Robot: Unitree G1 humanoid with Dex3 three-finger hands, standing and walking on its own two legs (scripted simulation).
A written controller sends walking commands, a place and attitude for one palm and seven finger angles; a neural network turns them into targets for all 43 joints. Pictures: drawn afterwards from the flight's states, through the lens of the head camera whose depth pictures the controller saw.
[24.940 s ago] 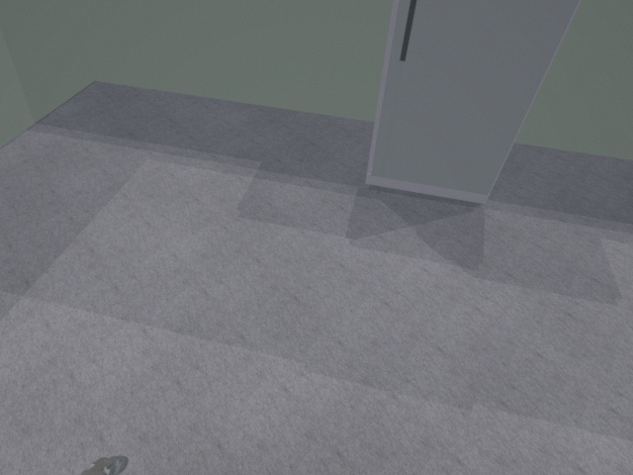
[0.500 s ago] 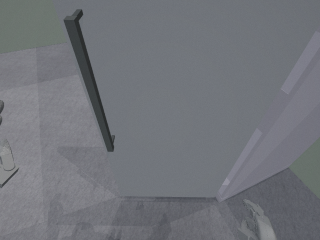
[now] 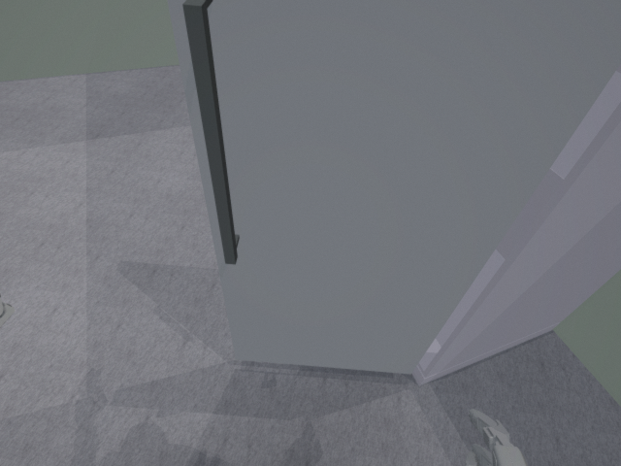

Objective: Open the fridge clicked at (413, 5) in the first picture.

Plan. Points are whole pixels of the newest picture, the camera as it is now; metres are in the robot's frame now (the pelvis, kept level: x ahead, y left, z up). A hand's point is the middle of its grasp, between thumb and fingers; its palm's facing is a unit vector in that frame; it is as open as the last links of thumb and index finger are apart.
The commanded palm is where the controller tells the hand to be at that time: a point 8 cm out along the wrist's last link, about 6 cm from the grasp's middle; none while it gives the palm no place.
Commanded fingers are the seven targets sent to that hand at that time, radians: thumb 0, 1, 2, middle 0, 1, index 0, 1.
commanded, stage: step back with the hand held close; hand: left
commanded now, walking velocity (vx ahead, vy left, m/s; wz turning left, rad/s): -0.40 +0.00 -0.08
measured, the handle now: (221, 160) +0.50 +0.18 +0.12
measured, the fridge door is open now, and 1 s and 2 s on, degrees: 65 65 65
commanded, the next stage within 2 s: stop stepping back and stand still in 0.20 s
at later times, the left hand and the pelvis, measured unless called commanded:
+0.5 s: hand out of the picture +0.10 +0.24 +0.17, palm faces +0.41 -0.79 -0.46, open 7.4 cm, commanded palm +0.04 +0.26 +0.19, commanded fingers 0.00 0.90 0.90 -0.20 -0.30 -0.20 -0.30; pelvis -0.13 -0.03 +0.00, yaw -6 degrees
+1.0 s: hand out of the picture -0.02 +0.26 +0.15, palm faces +0.46 -0.78 -0.43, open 7.4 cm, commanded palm -0.08 +0.28 +0.19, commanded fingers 0.00 0.90 0.90 -0.20 -0.30 -0.20 -0.30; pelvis -0.24 -0.01 +0.00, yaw -3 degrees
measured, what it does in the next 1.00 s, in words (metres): walks backwards: right foot, then left foot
